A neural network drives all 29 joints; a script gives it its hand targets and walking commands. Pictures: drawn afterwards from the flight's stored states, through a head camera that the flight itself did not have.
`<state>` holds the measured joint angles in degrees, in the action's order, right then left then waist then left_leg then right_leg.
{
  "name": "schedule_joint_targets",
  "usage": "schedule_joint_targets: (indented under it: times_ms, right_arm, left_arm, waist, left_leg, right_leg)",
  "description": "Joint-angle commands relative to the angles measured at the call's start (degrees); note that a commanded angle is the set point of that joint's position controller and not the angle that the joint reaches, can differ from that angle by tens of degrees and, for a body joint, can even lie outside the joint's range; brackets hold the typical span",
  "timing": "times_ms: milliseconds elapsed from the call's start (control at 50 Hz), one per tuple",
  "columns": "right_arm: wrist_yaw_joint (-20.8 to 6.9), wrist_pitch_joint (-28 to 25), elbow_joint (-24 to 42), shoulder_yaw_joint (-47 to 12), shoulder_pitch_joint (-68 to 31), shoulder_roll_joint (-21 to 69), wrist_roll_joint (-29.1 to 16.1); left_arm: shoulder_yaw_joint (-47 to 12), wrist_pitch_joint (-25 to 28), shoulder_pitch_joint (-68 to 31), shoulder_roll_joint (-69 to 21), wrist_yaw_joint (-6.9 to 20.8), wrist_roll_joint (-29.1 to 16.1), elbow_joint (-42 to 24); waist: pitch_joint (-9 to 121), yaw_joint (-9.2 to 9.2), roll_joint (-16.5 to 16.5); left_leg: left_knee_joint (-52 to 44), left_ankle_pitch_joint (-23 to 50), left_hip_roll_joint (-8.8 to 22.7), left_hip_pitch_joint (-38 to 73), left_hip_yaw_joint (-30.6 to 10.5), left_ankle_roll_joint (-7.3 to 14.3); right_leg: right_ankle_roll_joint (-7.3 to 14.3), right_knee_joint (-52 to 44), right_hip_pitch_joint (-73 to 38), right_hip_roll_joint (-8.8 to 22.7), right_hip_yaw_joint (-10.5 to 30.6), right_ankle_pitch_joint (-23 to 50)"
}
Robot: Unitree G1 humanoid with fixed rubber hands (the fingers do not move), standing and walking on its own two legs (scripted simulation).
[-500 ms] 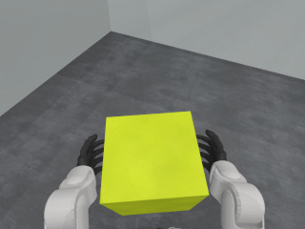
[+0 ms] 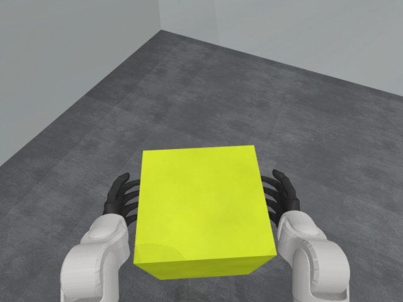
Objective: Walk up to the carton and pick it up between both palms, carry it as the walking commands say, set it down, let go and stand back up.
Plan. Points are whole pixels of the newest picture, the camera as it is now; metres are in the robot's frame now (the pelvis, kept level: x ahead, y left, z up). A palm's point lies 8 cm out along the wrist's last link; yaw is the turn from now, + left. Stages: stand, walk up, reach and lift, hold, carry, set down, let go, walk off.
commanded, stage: carry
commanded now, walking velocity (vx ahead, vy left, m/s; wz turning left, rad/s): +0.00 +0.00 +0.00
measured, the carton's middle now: (201, 220) +0.27 -0.01 +0.00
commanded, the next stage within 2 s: none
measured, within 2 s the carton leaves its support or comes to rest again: neither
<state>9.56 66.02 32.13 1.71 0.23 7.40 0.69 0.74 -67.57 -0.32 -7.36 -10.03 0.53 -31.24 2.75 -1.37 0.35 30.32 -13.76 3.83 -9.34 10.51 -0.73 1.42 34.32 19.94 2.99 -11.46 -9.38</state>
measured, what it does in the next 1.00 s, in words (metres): walks ahead: left foot, then right foot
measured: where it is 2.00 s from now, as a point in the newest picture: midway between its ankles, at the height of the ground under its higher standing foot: outside the picture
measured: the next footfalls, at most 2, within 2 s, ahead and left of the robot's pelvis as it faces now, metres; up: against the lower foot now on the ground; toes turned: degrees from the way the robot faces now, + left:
left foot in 0.22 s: +0.11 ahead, +0.10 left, +0.00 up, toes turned +15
right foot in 0.38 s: +0.09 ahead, -0.10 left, +0.00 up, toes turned -5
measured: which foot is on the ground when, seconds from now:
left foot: down 0.00-0.08, up 0.10-0.20, down 0.22-1.00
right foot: down 0.00-0.24, up 0.26-0.36, down 0.38-0.82, up 0.84-0.92, down 0.94-1.00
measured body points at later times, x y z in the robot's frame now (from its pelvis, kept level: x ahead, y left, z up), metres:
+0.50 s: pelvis +0.12 +0.02 -0.02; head +0.15 +0.02 +0.42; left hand +0.37 +0.18 +0.03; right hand +0.39 -0.11 +0.03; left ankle +0.07 +0.09 -0.75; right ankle +0.05 -0.09 -0.75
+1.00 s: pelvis +0.22 +0.00 -0.04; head +0.21 -0.01 +0.41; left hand +0.49 +0.12 +0.05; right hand +0.47 -0.17 +0.05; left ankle +0.07 +0.10 -0.75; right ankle +0.21 -0.08 -0.76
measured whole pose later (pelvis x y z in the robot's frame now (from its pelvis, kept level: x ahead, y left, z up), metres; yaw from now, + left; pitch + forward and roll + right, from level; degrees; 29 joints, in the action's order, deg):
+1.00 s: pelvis +0.22 +0.00 -0.04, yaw -2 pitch +3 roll -3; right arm 9.3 66.5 28.0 2.8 -1.0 7.3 1.8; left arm 0.9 -68.3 -2.8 -7.3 -9.7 1.8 -26.0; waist 6.1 -1.8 4.5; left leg 38.6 -27.8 7.0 -6.8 10.3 -1.4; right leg 3.1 35.6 19.5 -0.3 -12.7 -18.9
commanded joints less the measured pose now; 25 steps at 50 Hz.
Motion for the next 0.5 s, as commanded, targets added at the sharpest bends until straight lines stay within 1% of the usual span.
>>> schedule_joint_targets:
  times_ms: [0, 20, 40, 60, 80, 100, 120, 140, 160, 180, 200, 220, 240, 260, 280, 300, 320, 340, 360, 380, 400, 420, 440, 460, 480]
  right_arm:
    - [-8.8, -0.6, 11.6, -39.2, -28.9, 48.0, -20.3]
    - [-8.4, -0.1, 9.3, -38.5, -26.9, 47.1, -19.2]
    - [-8.5, 0.0, 9.3, -38.9, -27.4, 46.7, -19.5]
    - [-8.4, 0.0, 8.8, -38.0, -27.3, 44.3, -18.7]
    - [-8.5, 0.2, 7.6, -38.6, -27.5, 44.2, -19.3]
    - [-8.7, 0.6, 4.7, -37.6, -24.9, 44.0, -18.5]
    - [-9.2, 0.7, 3.2, -37.3, -23.1, 44.4, -18.1]
    - [-9.7, 0.2, 5.4, -37.1, -24.3, 44.1, -18.2]
    - [-9.6, 0.6, 4.3, -36.6, -22.8, 42.3, -17.6]
    - [-9.9, 0.6, 2.2, -35.5, -21.9, 42.6, -17.5]
    - [-9.8, 1.1, 2.1, -34.7, -22.9, 42.6, -17.3]
    - [-9.8, 1.0, 2.2, -34.5, -24.3, 43.6, -17.0]
    - [-9.5, 1.1, 0.9, -33.5, -24.4, 46.1, -16.4]
    - [-9.0, 1.2, 1.0, -33.2, -26.6, 46.1, -15.9]
    - [-8.8, 0.7, 1.6, -32.5, -24.9, 46.4, -15.1]
    - [-8.8, 0.1, 3.0, -32.5, -27.1, 47.2, -15.6]
    - [-8.7, 0.1, 3.2, -33.0, -27.6, 47.3, -15.4]
    - [-9.0, -0.7, 6.3, -34.4, -31.3, 49.3, -16.7]
    - [-9.0, -0.9, 6.7, -34.7, -31.1, 49.6, -16.8]
    - [-8.9, -1.1, 8.1, -35.6, -31.6, 50.3, -16.8]
    - [-8.8, -1.5, 9.1, -35.8, -31.3, 51.0, -17.3]
    - [-8.8, -1.8, 10.6, -36.5, -32.0, 50.6, -17.6]
    - [-8.6, -2.2, 10.9, -36.7, -31.5, 50.8, -17.8]
    - [-8.2, -2.4, 11.9, -37.5, -30.0, 50.4, -17.9]
    - [-8.4, -2.6, 12.1, -38.4, -29.9, 51.9, -18.9]
  left_arm:
    - [-33.7, 2.5, -25.5, -48.7, 9.3, -17.6, -10.4]
    - [-33.4, 2.1, -24.8, -47.6, 9.0, -17.2, -9.3]
    - [-32.9, 2.2, -24.8, -46.5, 8.9, -16.8, -10.1]
    - [-31.7, 1.8, -22.8, -45.5, 8.8, -15.5, -8.0]
    - [-30.9, 1.6, -22.4, -44.8, 8.8, -15.1, -7.0]
    - [-30.6, 1.3, -23.2, -45.2, 8.5, -14.6, -6.1]
    - [-30.4, 1.4, -19.2, -45.2, 8.2, -14.2, -4.4]
    - [-30.9, 1.6, -18.8, -45.5, 8.5, -14.0, -5.3]
    - [-30.5, 1.2, -18.8, -44.1, 8.4, -13.5, -5.0]
    - [-31.9, 0.9, -21.4, -43.3, 8.1, -13.3, -6.1]
    - [-32.5, 0.4, -22.5, -43.7, 8.1, -13.7, -4.6]
    - [-33.1, 0.5, -23.9, -44.7, 8.1, -14.0, -3.8]
    - [-34.9, 0.3, -29.7, -45.3, 8.5, -15.2, -7.9]
    - [-34.8, -0.3, -30.9, -45.9, 9.0, -15.9, -7.2]
    - [-34.9, 0.0, -30.8, -46.7, 9.4, -16.9, -8.0]
    - [-35.2, 0.3, -32.7, -48.3, 9.6, -18.7, -9.3]
    - [-34.4, 0.7, -32.2, -48.3, 10.0, -19.1, -8.6]
    - [-35.6, 1.6, -34.3, -50.6, 10.2, -20.3, -9.4]
    - [-35.1, 1.4, -31.8, -51.2, 10.2, -19.5, -7.8]
    - [-35.7, 1.6, -31.9, -52.4, 10.3, -19.5, -7.6]
    - [-36.1, 2.2, -30.9, -53.3, 10.3, -20.1, -8.1]
    - [-36.8, 2.6, -31.0, -53.6, 10.5, -20.7, -9.1]
    - [-36.4, 3.2, -31.2, -53.4, 10.4, -20.9, -9.8]
    - [-35.1, 3.3, -27.8, -52.9, 10.5, -20.4, -8.2]
    - [-34.4, 3.9, -26.9, -53.0, 10.5, -20.4, -8.8]
  waist:
    - [20.7, 1.90, -8.5]
    - [19.4, 2.47, -15.3]
    - [19.2, 2.87, -16.0]
    - [18.4, 2.81, -12.0]
    - [16.5, 2.23, -9.3]
    - [14.9, 0.71, -4.5]
    - [20.9, 0.22, -1.1]
    - [22.6, -0.23, 4.7]
    - [21.6, -0.58, 12.0]
    - [21.6, -0.16, 17.0]
    - [22.7, -0.13, 11.9]
    - [19.2, -0.15, 7.6]
    - [16.5, -0.22, 9.1]
    - [13.6, 0.86, 9.4]
    - [15.4, 1.27, 7.8]
    - [15.6, 1.09, 6.2]
    - [18.4, 0.56, 1.1]
    - [19.6, 0.34, -2.3]
    - [22.7, 0.42, 0.0]
    - [23.6, 0.69, -1.4]
    - [25.9, 0.66, -0.4]
    - [25.9, 0.80, 0.1]
    - [26.4, 0.38, 1.9]
    - [26.9, 0.38, 0.1]
    - [28.5, 0.48, -0.9]
  left_leg:
    - [9.2, 24.2, -2.1, -13.4, 4.2, -0.1]
    - [8.8, -13.2, -6.2, -31.9, 4.0, -1.3]
    - [4.9, -23.2, -4.3, -35.1, -0.5, -0.9]
    - [0.7, -22.3, -3.3, -33.4, -1.6, -0.8]
    - [-5.9, -17.3, -3.4, -30.4, -0.5, -0.9]
    - [-11.8, -7.6, -4.6, -22.3, 2.7, -0.8]
    - [-16.3, 10.7, -2.4, -4.8, 2.1, 0.2]
    - [-10.2, 36.0, 2.5, 11.0, -1.2, 1.2]
    - [-2.1, 69.6, 11.1, 23.9, -6.1, 5.1]
    - [-1.2, 83.1, 17.1, 26.5, -11.9, 8.7]
    - [-1.7, 74.5, 18.4, 24.3, -13.6, 10.1]
    - [-4.5, 60.4, 17.3, 19.0, -12.6, 9.5]
    - [-7.1, 50.2, 17.7, 11.8, -11.6, 10.0]
    - [-6.4, 38.9, 14.7, 4.8, -8.4, 8.6]
    - [-5.0, 30.8, 12.2, 3.2, -6.1, 7.4]
    - [-1.9, 31.4, 8.9, 2.2, -3.2, 5.8]
    - [0.9, 29.3, 7.3, 2.5, -2.2, 4.4]
    - [1.6, 27.4, 6.6, 4.6, -2.9, 4.0]
    - [2.5, 31.4, 6.4, 6.2, -3.4, 4.8]
    - [2.6, 30.3, 6.2, 6.8, -2.4, 4.8]
    - [2.6, 37.6, 7.5, 9.3, -3.2, 5.1]
    - [2.9, 44.6, 8.4, 9.3, -4.1, 5.6]
    - [4.8, 53.3, 10.2, 12.5, -5.4, 6.3]
    - [6.7, 58.2, 10.3, 13.8, -4.6, 6.6]
    - [6.6, 56.9, 10.3, 13.7, -4.9, 6.4]
  right_leg:
    - [3.1, -5.4, -36.9, 2.9, 5.3, 57.2]
    - [7.4, -1.2, -51.6, 9.7, 14.1, 80.5]
    - [8.7, 0.5, -53.0, 14.0, 16.7, 84.0]
    - [8.3, 0.1, -49.8, 14.9, 15.9, 76.2]
    - [6.9, 0.0, -45.9, 12.6, 14.0, 70.0]
    - [5.1, 1.4, -37.5, 9.4, 9.8, 65.4]
    - [3.0, 2.8, -26.8, 7.2, 6.4, 49.4]
    - [-0.3, 3.7, -11.3, 3.8, 4.4, 26.7]
    - [-1.6, 9.9, 4.6, 0.4, 1.8, -2.3]
    - [-0.6, 13.6, 10.8, -0.6, 5.5, -23.2]
    - [-0.6, 12.7, 7.9, -0.8, 8.1, -26.8]
    - [-0.2, 8.4, 6.1, -1.2, 8.2, -25.3]
    - [-0.2, 0.4, 1.6, -1.2, 7.3, -24.0]
    - [0.0, -6.3, -3.8, -0.8, 6.1, -20.2]
    - [0.0, -11.8, -7.0, 0.0, 5.5, -8.6]
    - [-0.8, -11.5, -10.4, 3.0, 7.2, 4.5]
    - [0.0, -7.5, -10.5, 5.7, 10.7, 21.3]
    - [0.7, -4.7, -9.2, 6.7, 11.7, 28.3]
    - [0.8, -2.7, -10.8, 6.9, 11.6, 31.7]
    - [0.8, -2.3, -10.1, 7.3, 11.3, 31.7]
    - [0.7, 0.3, -10.3, 6.5, 9.3, 27.6]
    - [-0.3, 1.1, -10.4, 5.4, 7.8, 20.9]
    - [-0.8, 2.8, -7.3, 4.0, 6.8, 18.2]
    - [-1.3, 2.9, -6.9, 2.9, 6.1, 19.6]
    - [-1.3, 2.0, -8.5, 3.2, 6.7, 20.8]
